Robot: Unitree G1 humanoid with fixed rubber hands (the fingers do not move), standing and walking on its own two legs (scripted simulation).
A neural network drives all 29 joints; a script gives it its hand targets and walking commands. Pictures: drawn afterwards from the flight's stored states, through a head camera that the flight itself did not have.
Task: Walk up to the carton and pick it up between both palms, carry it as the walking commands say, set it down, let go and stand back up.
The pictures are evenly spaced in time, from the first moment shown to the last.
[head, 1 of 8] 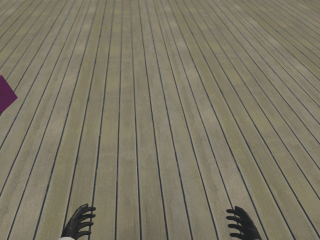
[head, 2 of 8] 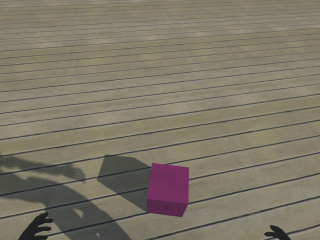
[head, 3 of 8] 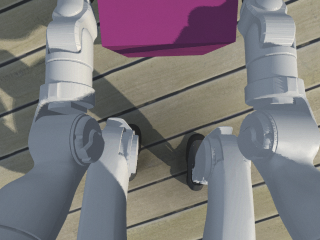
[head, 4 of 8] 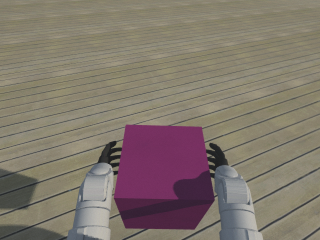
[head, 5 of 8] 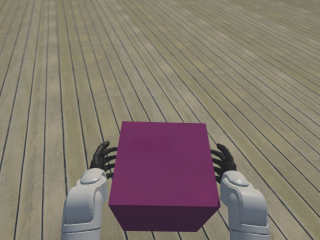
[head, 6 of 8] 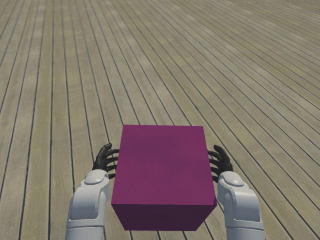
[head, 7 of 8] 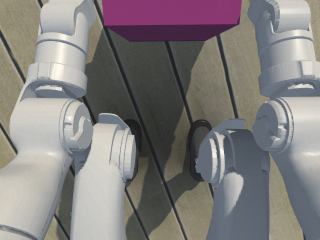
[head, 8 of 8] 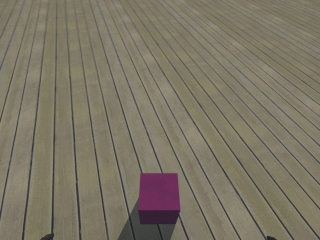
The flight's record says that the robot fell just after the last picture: no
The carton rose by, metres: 0.68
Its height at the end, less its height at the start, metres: +0.00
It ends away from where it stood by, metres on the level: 1.60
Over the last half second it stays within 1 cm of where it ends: yes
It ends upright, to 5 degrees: yes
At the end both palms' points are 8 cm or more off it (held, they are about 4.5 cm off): yes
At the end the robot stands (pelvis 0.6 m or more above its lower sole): yes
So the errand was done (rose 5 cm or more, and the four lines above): yes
